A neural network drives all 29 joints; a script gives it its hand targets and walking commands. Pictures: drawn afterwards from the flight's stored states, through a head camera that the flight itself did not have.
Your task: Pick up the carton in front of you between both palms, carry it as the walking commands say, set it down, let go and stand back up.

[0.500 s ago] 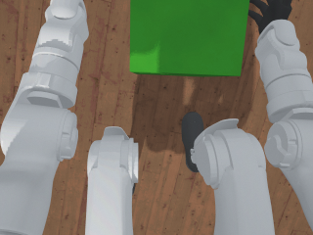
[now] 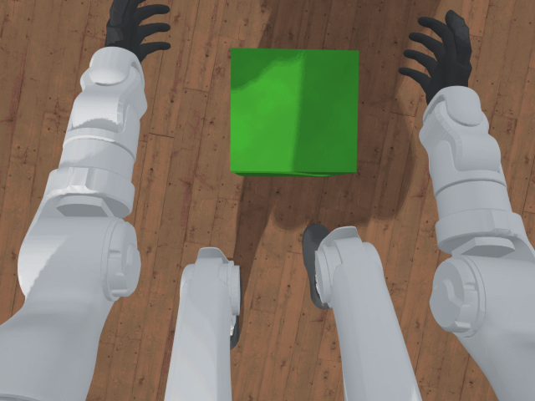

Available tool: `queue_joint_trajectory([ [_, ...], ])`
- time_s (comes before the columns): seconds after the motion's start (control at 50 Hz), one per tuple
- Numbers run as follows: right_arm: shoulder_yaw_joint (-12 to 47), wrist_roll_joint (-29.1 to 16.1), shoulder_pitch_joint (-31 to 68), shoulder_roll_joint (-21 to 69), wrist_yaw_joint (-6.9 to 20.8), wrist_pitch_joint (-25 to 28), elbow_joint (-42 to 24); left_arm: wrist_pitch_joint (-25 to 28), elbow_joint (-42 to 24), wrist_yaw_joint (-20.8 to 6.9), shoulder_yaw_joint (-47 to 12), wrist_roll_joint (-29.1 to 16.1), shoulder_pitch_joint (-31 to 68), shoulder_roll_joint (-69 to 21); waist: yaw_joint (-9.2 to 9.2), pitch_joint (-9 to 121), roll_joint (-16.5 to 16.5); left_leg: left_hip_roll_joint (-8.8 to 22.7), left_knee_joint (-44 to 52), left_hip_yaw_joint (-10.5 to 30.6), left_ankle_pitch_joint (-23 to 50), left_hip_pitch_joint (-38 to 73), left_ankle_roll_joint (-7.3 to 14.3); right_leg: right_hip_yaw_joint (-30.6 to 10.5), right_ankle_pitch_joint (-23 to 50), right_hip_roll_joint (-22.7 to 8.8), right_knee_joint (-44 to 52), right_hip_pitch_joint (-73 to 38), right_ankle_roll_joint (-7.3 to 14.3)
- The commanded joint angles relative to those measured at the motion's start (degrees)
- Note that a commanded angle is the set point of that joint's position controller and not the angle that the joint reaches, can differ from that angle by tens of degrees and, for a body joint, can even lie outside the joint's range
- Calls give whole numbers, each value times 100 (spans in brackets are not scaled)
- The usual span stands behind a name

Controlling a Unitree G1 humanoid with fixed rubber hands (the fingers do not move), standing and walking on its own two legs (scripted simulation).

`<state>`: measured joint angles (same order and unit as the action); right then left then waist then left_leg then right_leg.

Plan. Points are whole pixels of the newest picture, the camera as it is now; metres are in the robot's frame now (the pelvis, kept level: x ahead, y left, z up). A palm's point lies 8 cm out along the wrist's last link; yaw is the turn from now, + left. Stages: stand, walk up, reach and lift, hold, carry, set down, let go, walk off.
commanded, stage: set down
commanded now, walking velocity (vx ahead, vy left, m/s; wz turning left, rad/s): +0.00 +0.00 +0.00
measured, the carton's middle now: (288, 125) +0.50 -0.07 -0.38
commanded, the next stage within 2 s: let go in 0.40 s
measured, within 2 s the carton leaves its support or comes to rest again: neither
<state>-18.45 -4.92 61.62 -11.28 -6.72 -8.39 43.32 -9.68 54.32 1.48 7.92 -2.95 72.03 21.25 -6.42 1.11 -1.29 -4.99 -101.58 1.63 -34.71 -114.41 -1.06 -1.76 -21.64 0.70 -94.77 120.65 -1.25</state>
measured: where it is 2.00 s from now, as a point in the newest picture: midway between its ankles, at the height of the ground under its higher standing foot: (274, 300)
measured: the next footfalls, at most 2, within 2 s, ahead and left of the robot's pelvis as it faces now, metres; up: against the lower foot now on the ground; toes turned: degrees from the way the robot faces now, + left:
none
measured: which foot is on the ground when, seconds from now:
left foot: down 0.00-1.00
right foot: down 0.00-1.00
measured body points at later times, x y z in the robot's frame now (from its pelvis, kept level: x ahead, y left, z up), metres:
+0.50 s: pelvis +0.03 -0.01 +0.13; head +0.32 -0.02 +0.47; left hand +0.57 +0.15 +0.03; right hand +0.48 -0.25 +0.02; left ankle +0.06 +0.12 -0.46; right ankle +0.13 -0.12 -0.46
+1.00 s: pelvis +0.10 -0.02 +0.24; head +0.26 -0.03 +0.66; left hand +0.41 +0.18 +0.14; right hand +0.35 -0.27 +0.14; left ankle +0.06 +0.12 -0.46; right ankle +0.13 -0.12 -0.46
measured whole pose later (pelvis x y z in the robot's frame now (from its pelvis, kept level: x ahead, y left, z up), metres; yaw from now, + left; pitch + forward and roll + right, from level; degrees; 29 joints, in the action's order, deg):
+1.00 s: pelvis +0.10 -0.02 +0.24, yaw -1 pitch +24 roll +1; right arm -5.7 -0.3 5.5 -10.6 3.6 -1.4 28.5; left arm -0.9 35.3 -0.2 9.2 3.1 13.2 10.3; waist -3.9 3.3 0.5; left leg -1.4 -41.3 4.1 -21.5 -43.5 -1.4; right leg -1.1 -13.1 1.7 -39.7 50.2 1.1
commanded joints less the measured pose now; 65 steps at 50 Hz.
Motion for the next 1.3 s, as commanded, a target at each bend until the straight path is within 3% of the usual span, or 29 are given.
queue_joint_trajectory([
  [0.0,-72,24,953,-689,23,25,-885,46,-896,-61,122,47,1442,665,-178,6606,-535,-99,1631,-496,1552,2391,-79,658,2013,242,661,-5265,-152],
  [0.14,-23,81,639,-486,95,-49,-966,42,-872,-245,302,137,1033,648,-97,6345,-414,-104,2394,-477,1784,2683,-76,552,2264,242,1413,-5937,-166],
  [0.36,-165,366,261,-245,192,64,-871,222,-575,-478,513,320,655,527,-113,5769,-336,-52,3685,-338,2034,3408,-84,421,2446,176,2679,-6812,-154],
  [0.44,-193,567,-77,-157,301,138,-803,279,-512,-463,660,545,275,346,-23,5753,-348,-25,4084,-292,2273,3876,-102,411,2510,175,3077,-7101,-131],
  [0.58,57,1015,-1744,-336,740,238,-1268,304,-1390,-54,778,941,-1553,-316,71,6041,-224,1,4839,-208,2990,5193,-175,378,3038,197,3738,-8244,16],
  [0.66,371,1037,-2506,-495,967,303,-1715,399,-2203,108,677,928,-2438,-517,98,5366,-57,17,5337,-201,2719,5503,-180,242,3005,154,4188,-9033,78],
  [0.78,839,703,-3814,-383,1111,467,-1809,629,-2535,-26,457,719,-3768,-576,191,4176,105,62,5904,-218,2309,5752,-107,-21,3063,28,4778,-10083,90],
  [1.0,1313,405,-6286,-373,981,907,-2162,1107,-2492,-199,155,552,-6357,-516,315,2820,306,157,6854,-118,2698,7036,35,-262,4145,-65,5660,-11717,17],
  [1.08,1459,365,-6954,-450,969,948,-2422,1180,-2784,-239,2,469,-7096,-502,336,2202,189,201,7286,-63,2906,8061,60,-149,3858,-8,6112,-11887,-12],
  [1.16,1542,328,-7181,-552,1014,902,-2527,1133,-3012,-284,-147,417,-7614,-525,467,1330,-78,279,7770,-16,2967,8969,39,36,2987,99,6637,-11837,-9],
  [1.28,1499,379,-7314,-668,1078,635,-2526,870,-3254,-397,-350,370,-8073,-522,603,242,-218,447,8280,30,2621,9362,31,179,2152,217,6971,-12206,7],
])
